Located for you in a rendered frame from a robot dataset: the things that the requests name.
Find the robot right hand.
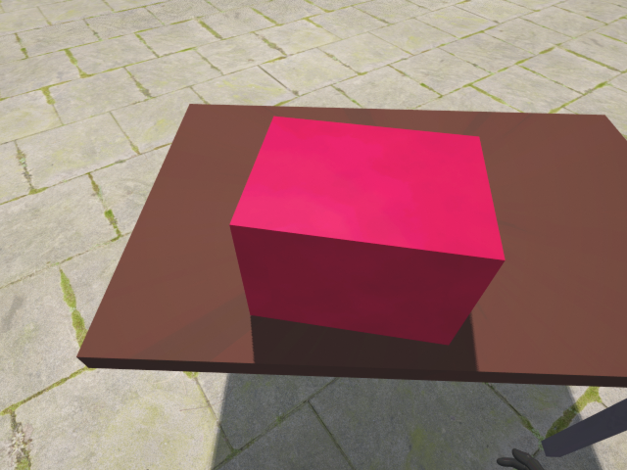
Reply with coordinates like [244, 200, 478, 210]
[497, 448, 544, 470]

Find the table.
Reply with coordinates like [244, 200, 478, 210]
[76, 104, 627, 457]

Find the carton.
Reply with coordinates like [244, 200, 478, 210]
[229, 117, 505, 345]

